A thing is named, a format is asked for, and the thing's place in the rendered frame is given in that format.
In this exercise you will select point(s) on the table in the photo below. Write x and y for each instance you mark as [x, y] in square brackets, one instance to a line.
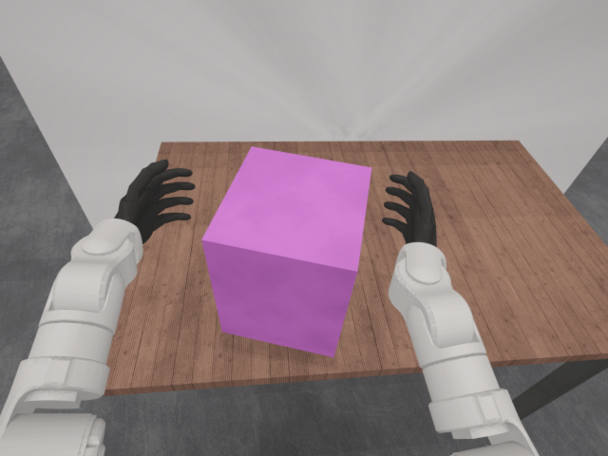
[532, 270]

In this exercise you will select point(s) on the robot right hand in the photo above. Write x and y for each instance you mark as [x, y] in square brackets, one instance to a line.
[421, 224]

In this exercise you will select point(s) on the carton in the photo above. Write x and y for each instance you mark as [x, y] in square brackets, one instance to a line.
[283, 248]

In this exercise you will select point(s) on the robot right forearm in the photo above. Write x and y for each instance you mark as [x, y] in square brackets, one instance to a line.
[466, 398]

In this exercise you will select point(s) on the robot left hand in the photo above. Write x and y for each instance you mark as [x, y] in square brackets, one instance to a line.
[143, 201]

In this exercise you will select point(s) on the robot left upper arm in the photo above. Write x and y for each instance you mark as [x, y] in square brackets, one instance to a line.
[53, 434]

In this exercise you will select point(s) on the robot left forearm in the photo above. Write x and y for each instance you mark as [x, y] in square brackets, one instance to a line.
[67, 361]

